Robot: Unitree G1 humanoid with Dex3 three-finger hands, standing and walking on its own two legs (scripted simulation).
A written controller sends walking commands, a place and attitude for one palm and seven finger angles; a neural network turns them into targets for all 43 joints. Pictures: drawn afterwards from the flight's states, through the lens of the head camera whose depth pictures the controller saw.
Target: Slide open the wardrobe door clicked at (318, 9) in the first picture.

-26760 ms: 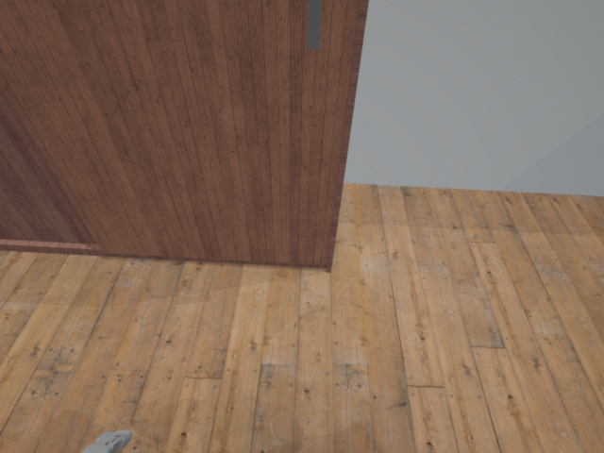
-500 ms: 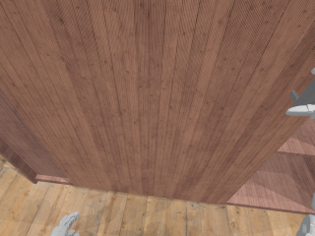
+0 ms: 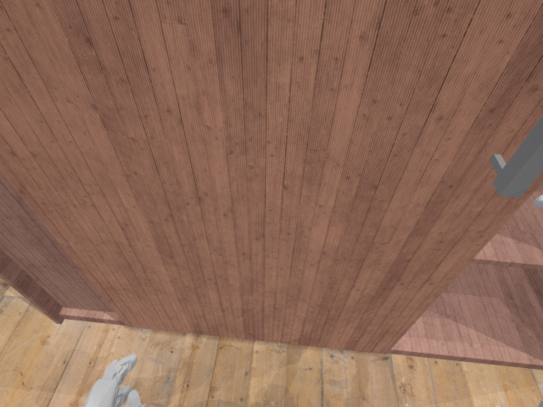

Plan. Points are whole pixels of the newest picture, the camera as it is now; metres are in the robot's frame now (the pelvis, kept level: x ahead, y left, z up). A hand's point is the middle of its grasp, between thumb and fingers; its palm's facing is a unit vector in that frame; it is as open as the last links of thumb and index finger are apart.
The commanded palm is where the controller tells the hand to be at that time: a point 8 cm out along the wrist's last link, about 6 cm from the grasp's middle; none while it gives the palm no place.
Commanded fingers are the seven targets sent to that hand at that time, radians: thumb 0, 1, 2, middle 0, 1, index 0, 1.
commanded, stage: slip the hand off the handle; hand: right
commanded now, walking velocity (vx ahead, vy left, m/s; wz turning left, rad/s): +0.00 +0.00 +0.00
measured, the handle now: out of the picture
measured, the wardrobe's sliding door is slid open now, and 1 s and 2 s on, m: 0.63 0.63 0.63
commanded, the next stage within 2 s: draw the hand back to the body in 0.84 s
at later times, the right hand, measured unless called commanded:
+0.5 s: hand out of the picture +0.30 -0.35 +0.25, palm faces +0.43 +0.90 -0.12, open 14.7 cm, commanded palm +0.25 -0.38 +0.24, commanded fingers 0.00 0.55 -0.20 0.25 1.15 0.25 1.15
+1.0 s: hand out of the picture +0.21 -0.34 +0.25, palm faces +0.47 +0.88 -0.13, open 14.7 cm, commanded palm +0.18 -0.37 +0.24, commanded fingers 0.00 0.55 -0.20 0.25 1.15 0.25 1.15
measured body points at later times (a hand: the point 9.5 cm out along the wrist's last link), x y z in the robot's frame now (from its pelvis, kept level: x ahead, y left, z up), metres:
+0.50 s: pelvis -0.01 -0.02 +0.00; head -0.02 -0.02 +0.45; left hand +0.14 +0.22 -0.09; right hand +0.27 -0.39 +0.26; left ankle -0.03 +0.09 -0.73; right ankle +0.02 -0.11 -0.73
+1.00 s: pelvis -0.02 -0.01 +0.00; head -0.05 +0.00 +0.45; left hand +0.19 +0.20 -0.06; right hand +0.18 -0.39 +0.26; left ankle -0.03 +0.09 -0.73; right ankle +0.02 -0.11 -0.73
